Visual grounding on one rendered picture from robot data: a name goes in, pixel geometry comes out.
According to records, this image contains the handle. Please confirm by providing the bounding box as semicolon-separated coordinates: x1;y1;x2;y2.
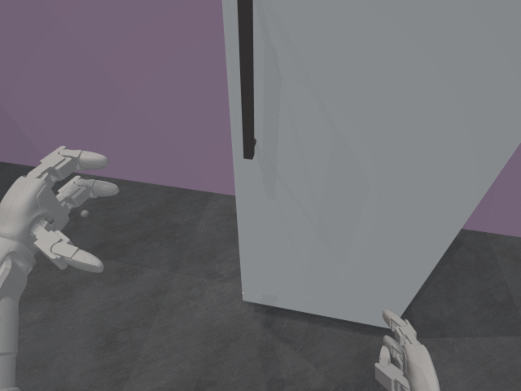
237;0;256;160

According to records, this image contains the robot right hand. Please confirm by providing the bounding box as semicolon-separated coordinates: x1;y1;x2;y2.
374;310;440;391

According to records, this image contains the fridge door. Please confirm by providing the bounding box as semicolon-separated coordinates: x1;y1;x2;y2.
226;0;521;329

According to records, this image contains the robot left hand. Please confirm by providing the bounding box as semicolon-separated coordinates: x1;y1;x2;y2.
0;146;120;273

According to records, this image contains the robot left forearm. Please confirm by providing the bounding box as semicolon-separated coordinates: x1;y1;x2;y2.
0;236;37;391

